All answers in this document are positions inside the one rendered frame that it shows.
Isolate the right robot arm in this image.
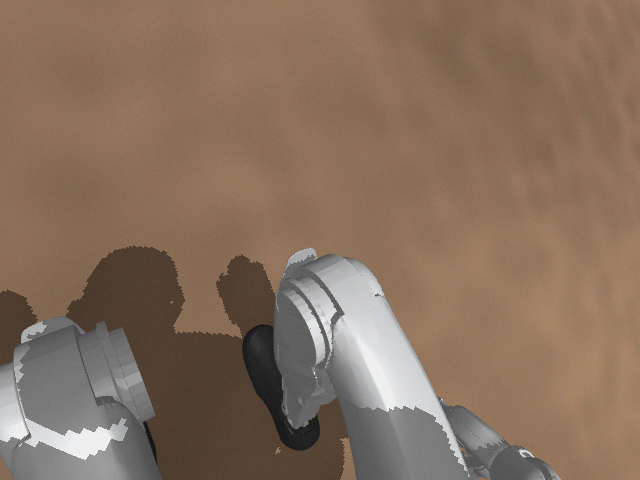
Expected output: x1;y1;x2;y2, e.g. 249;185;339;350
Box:
489;445;562;480

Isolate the right robot foot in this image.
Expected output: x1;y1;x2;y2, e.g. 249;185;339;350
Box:
242;324;320;451

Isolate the right robot hand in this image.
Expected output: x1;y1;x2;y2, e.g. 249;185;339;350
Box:
437;396;511;480

